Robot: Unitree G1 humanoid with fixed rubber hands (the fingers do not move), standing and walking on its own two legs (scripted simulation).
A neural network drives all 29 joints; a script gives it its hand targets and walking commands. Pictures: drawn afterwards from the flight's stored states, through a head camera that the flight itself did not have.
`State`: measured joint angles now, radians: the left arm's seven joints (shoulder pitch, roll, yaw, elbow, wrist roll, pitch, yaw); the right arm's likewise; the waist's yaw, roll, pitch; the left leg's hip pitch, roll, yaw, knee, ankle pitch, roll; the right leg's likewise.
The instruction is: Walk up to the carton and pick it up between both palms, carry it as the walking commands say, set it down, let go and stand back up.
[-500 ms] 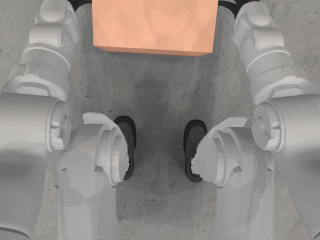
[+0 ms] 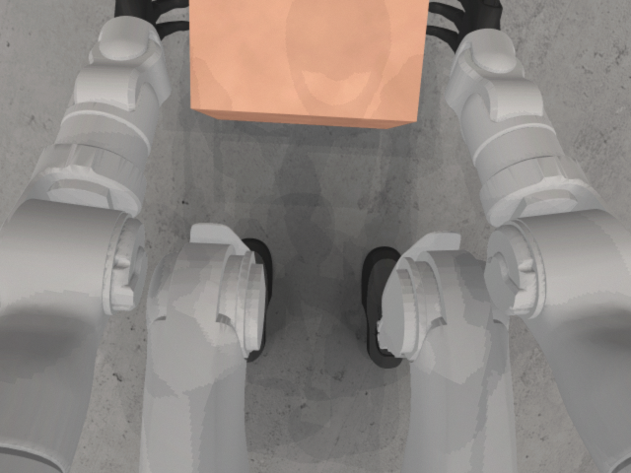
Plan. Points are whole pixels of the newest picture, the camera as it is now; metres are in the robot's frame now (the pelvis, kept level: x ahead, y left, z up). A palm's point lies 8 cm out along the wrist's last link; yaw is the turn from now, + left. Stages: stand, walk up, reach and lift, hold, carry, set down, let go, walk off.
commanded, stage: reach and lift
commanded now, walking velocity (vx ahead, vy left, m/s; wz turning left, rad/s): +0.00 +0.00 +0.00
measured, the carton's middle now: (307, 52) +0.53 +0.04 -0.24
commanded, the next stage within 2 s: none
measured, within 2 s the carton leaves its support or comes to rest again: neither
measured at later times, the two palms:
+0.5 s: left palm (128, 5) +0.52 +0.20 -0.11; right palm (495, 12) +0.53 -0.12 -0.10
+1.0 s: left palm out of the picture +0.50 +0.20 -0.01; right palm out of the picture +0.52 -0.13 -0.01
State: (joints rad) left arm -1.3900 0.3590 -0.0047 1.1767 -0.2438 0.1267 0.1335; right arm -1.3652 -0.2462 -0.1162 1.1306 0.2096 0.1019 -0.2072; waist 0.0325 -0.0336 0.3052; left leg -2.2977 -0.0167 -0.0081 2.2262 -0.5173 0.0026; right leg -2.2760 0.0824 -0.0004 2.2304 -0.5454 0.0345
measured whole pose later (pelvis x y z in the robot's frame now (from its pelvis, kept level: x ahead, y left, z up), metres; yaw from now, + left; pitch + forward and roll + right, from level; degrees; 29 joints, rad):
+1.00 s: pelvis +0.01 +0.00 +0.08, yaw +1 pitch +45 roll -1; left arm -1.12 0.16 0.34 0.81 0.10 0.32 0.10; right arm -1.12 -0.07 -0.41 0.79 -0.08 0.27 -0.19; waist 0.02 -0.03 -0.10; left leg -2.24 -0.09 -0.05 1.93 -0.48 -0.03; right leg -2.22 0.13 0.04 1.93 -0.51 0.05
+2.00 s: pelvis +0.03 +0.00 +0.20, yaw +1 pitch +40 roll -1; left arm -0.85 0.05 0.32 0.77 0.12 0.33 0.17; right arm -0.85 0.02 -0.40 0.76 -0.11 0.27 -0.23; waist 0.01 -0.03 -0.26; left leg -1.81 -0.11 -0.08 1.59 -0.48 -0.03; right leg -1.78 0.13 0.08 1.59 -0.51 0.04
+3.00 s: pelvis +0.09 +0.01 +0.34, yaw +2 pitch +29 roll -1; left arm -0.49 -0.06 0.34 0.63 0.20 0.31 0.08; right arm -0.50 0.10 -0.40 0.63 -0.19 0.27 -0.08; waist 0.00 -0.02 -0.27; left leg -1.13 -0.10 -0.11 1.00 -0.36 0.00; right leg -1.11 0.10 0.12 1.00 -0.38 0.03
